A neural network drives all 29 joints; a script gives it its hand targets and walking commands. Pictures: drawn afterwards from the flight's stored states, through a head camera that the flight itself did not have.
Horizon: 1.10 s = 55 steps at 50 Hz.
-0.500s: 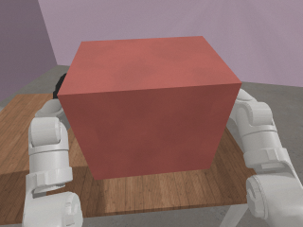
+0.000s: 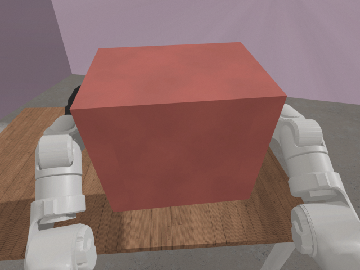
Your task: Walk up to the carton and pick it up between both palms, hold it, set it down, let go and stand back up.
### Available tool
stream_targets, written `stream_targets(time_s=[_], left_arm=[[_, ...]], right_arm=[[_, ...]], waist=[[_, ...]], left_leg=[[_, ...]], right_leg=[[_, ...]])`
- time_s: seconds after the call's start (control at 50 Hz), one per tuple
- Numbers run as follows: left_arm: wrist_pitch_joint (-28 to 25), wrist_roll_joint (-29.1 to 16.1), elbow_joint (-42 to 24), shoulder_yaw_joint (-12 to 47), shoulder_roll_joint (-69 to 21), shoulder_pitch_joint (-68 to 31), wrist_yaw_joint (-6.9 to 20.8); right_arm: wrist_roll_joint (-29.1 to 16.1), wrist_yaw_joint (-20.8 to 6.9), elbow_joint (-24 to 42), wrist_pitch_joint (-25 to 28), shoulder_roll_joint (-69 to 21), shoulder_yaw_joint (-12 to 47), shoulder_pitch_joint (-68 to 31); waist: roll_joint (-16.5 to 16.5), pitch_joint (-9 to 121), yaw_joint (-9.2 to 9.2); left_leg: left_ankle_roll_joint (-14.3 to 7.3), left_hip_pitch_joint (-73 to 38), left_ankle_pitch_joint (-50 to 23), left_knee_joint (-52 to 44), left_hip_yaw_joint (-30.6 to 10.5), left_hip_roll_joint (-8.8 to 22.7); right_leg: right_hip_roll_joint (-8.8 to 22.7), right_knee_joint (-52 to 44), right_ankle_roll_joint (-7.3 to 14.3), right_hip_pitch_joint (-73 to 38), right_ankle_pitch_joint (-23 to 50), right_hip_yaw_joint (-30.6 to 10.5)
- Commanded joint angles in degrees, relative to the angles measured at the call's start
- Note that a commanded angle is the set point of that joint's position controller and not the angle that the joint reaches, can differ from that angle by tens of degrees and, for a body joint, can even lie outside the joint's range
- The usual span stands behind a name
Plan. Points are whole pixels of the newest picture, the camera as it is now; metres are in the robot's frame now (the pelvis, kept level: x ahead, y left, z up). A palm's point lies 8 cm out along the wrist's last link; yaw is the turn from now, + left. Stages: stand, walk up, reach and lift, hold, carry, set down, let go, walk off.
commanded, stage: hold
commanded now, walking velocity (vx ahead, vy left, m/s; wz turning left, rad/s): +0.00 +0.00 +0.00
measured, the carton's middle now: (177, 126) +0.38 +0.00 +0.20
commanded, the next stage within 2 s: set down in 1.58 s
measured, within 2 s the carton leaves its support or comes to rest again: neither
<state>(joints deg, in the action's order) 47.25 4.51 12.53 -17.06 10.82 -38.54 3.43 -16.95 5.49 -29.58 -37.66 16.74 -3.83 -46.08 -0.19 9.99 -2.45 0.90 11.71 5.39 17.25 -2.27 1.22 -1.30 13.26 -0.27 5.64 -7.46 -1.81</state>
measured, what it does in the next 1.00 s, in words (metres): stands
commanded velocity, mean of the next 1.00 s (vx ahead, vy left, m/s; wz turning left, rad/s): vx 0.00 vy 0.00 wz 0.00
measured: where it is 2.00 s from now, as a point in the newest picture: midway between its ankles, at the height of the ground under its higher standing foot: outside the picture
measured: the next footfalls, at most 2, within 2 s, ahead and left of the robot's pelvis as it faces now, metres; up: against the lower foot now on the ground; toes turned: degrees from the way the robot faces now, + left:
none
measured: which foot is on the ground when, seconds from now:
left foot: down 0.00-1.00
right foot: down 0.00-1.00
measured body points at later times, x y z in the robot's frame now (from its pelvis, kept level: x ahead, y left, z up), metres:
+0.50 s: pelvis +0.01 +0.00 +0.00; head -0.06 +0.01 +0.44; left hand +0.37 +0.21 +0.23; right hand +0.38 -0.20 +0.24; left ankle +0.04 +0.13 -0.75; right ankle +0.00 -0.13 -0.75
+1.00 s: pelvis +0.00 +0.00 +0.00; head -0.07 +0.02 +0.44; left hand +0.37 +0.21 +0.23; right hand +0.38 -0.20 +0.25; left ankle +0.04 +0.13 -0.75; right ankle +0.00 -0.13 -0.75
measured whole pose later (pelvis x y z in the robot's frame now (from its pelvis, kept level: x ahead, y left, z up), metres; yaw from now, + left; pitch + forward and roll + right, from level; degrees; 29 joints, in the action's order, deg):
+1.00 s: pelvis +0.00 +0.00 +0.00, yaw +0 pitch +0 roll -1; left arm 47.3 4.4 13.2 -16.8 10.9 -39.0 3.3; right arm -17.5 5.8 -29.8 -37.8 16.9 -3.9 -46.3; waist -0.3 10.5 -2.6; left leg 0.7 11.7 5.6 17.5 -2.5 1.0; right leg -1.2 13.2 -0.4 5.4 -7.6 -1.9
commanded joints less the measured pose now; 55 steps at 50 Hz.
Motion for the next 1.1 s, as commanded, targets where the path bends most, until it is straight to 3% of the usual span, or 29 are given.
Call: stream_targets(time_s=[0.0,0.02,0.04,0.1,0.14,0.16,0.18,0.2,0.32,0.34,0.38,0.4,0.42,0.52,0.56,0.58,0.64,0.74,0.88,0.92,0.94,0.98,1.08], left_arm=[[-3.87,-11.23,-13.75,23.37,-27.97,-42.62,8.58],[-3.77,-10.94,-13.43,22.78,-27.28,-42.11,8.59],[-3.58,-10.16,-12.6,22.02,-27.12,-41.85,8.81],[-3.29,-10.4,-14.81,22.64,-26.58,-40.56,9.24],[-3.03,-10.58,-16.69,23.26,-26.38,-38.9,9.08],[-3.0,-10.4,-16.62,22.48,-25.58,-39.26,8.96],[-3.07,-10.74,-18.58,23.6,-26.22,-39.64,8.96],[-2.73,-9.85,-17.51,22.17,-25.69,-38.28,8.96],[-2.38,-11.02,-21.31,23.67,-25.6,-35.87,9.51],[-2.45,-10.84,-22.57,23.37,-25.2,-35.35,9.29],[-2.05,-9.85,-21.68,21.96,-24.1,-36.1,9.27],[-2.44,-10.4,-24.53,23.3,-24.71,-38.41,9.18],[-1.74,-9.22,-19.49,21.73,-23.82,-36.61,9.5],[-1.93,-9.73,-17.42,21.81,-24.4,-37.09,9.66],[-2.52,-10.83,-19.2,23.27,-25.51,-39.1,9.62],[-2.62,-10.5,-18.42,22.72,-25.77,-40.3,9.64],[-2.39,-9.9,-14.84,22.45,-25.99,-40.12,9.76],[-2.9,-10.41,-12.07,21.77,-26.65,-40.53,10.02],[-3.49,-10.83,-12.8,23.86,-28.16,-43.12,9.26],[-3.34,-11.29,-12.19,23.37,-28.03,-42.18,9.09],[-3.05,-10.69,-11.6,22.65,-27.71,-40.96,8.96],[-3.19,-10.28,-12.03,22.3,-27.53,-41.65,9.04],[-3.01,-10.78,-15.75,23.68,-28.32,-40.79,8.69]], right_arm=[[-10.16,-9.7,22.0,4.95,-27.96,15.58,-47.27],[-9.98,-9.73,20.37,4.71,-27.87,15.11,-46.3],[-9.88,-9.78,19.44,4.63,-27.31,15.28,-45.92],[-10.56,-9.02,18.51,3.91,-27.84,15.89,-42.92],[-11.73,-8.93,23.05,4.14,-26.98,16.74,-43.64],[-11.45,-8.63,22.25,3.87,-27.13,16.78,-43.83],[-11.95,-8.39,23.36,3.98,-26.99,17.17,-43.35],[-12.23,-8.51,23.38,3.63,-26.75,17.34,-43.27],[-12.36,-7.67,30.21,3.72,-26.17,17.79,-42.22],[-12.67,-7.64,30.37,3.44,-25.69,18.09,-41.9],[-12.25,-7.92,28.09,2.79,-25.56,17.48,-40.78],[-12.2,-8.0,27.21,2.9,-26.53,17.45,-40.48],[-11.37,-8.15,25.59,2.49,-25.3,16.09,-40.25],[-10.61,-8.88,25.74,3.19,-26.75,16.63,-43.34],[-10.46,-8.71,27.44,3.7,-27.77,16.86,-44.13],[-9.92,-8.55,24.56,3.19,-27.79,15.99,-43.17],[-10.09,-8.84,23.37,3.34,-27.82,16.22,-45.11],[-9.26,-8.74,21.68,3.44,-28.11,15.26,-45.34],[-9.21,-9.77,20.45,4.25,-27.82,14.91,-46.44],[-10.09,-9.64,19.48,4.35,-27.56,15.06,-46.42],[-10.6,-9.7,20.69,4.24,-27.92,15.71,-46.81],[-10.39,-9.59,20.15,4.04,-27.8,16.24,-46.79],[-11.51,-9.65,20.94,3.94,-26.99,16.32,-44.63]], waist=[[2.58,21.79,-0.08],[2.33,20.75,-0.58],[1.96,20.06,0.22],[2.05,19.29,-1.21],[3.2,22.73,-0.49],[2.86,21.78,-0.47],[2.99,23.92,-1.2],[2.43,22.55,-0.2],[0.82,24.16,-1.43],[2.45,23.91,-0.91],[2.55,20.78,-0.53],[2.87,21.31,-1.22],[2.91,17.58,-1.48],[1.54,19.4,0.45],[1.24,22.61,-0.57],[2.17,20.59,-0.79],[1.72,19.14,0.07],[0.79,18.99,-0.74],[3.12,21.09,-0.74],[2.29,20.94,-1.06],[2.23,20.44,-0.14],[2.34,19.25,-0.01],[3.5,20.92,-0.74]], left_leg=[[0.39,-9.68,-6.44,-0.55,1.54,-2.35],[0.29,-9.46,-5.58,-0.55,1.64,-2.26],[0.07,-9.04,-4.89,-1.09,1.55,-2.41],[0.11,-9.23,-7.81,-0.86,1.39,-2.34],[0.78,-10.92,-12.06,0.46,1.1,-2.49],[0.68,-10.76,-11.6,0.56,1.43,-2.48],[0.84,-11.09,-12.74,0.82,1.53,-2.64],[0.69,-10.68,-12.48,0.9,1.37,-2.6],[1.16,-11.64,-16.27,1.7,1.28,-2.9],[1.1,-11.05,-15.9,1.62,1.25,-2.82],[1.01,-10.83,-13.75,1.08,1.4,-2.56],[0.92,-11.29,-13.39,0.81,1.45,-2.62],[0.7,-8.97,-10.31,-0.01,1.55,-2.78],[0.24,-8.56,-7.12,-0.31,1.61,-2.35],[0.22,-8.9,-7.61,0.02,1.95,-2.82],[0.1,-8.18,-6.56,-0.67,1.92,-2.98],[-0.12,-8.1,-4.22,-0.81,1.95,-2.82],[-0.49,-7.7,-3.07,-1.38,1.59,-2.86],[0.6,-9.99,-5.28,-0.94,1.49,-2.46],[0.42,-9.76,-5.73,-0.62,1.33,-2.28],[0.08,-9.31,-5.97,-0.71,1.38,-2.41],[0.26,-8.94,-6.16,-0.83,1.43,-2.23],[1.03,-10.93,-10.82,0.3,1.0,-2.0]], right_leg=[[-2.49,-0.64,0.93,-3.72,9.32,0.61],[-2.11,-0.59,0.96,-3.95,9.64,0.38],[-2.43,-0.98,1.02,-3.26,8.96,0.12],[-1.93,-0.52,0.78,-4.87,12.67,0.34],[-2.27,0.04,0.87,-6.53,15.87,0.31],[-2.03,0.08,0.53,-6.78,16.42,0.3],[-2.17,0.52,0.58,-7.47,18.95,-0.23],[-2.42,0.51,0.42,-7.39,18.0,0.4],[-2.94,1.18,-0.1,-9.5,23.6,0.57],[-2.4,1.4,0.32,-9.51,22.5,0.59],[-2.41,0.63,0.48,-7.41,19.77,0.38],[-2.31,0.51,0.36,-6.64,19.12,0.18],[-1.92,-0.17,0.63,-6.27,16.04,0.21],[-1.82,-0.29,0.98,-5.43,12.58,0.19],[-1.74,0.2,0.66,-7.32,14.92,0.02],[-1.8,-0.07,0.59,-6.23,13.88,-0.16],[-1.65,-0.59,0.67,-4.63,10.52,0.16],[-1.57,-0.79,0.73,-4.4,8.9,-0.1],[-2.08,-0.71,0.97,-2.77,7.8,0.84],[-2.2,-1.08,1.14,-3.86,8.57,0.36],[-2.09,-0.88,1.07,-3.82,8.51,0.51],[-2.05,-0.77,0.95,-3.58,9.49,0.43],[-2.68,-0.37,1.3,-4.44,12.25,0.7]])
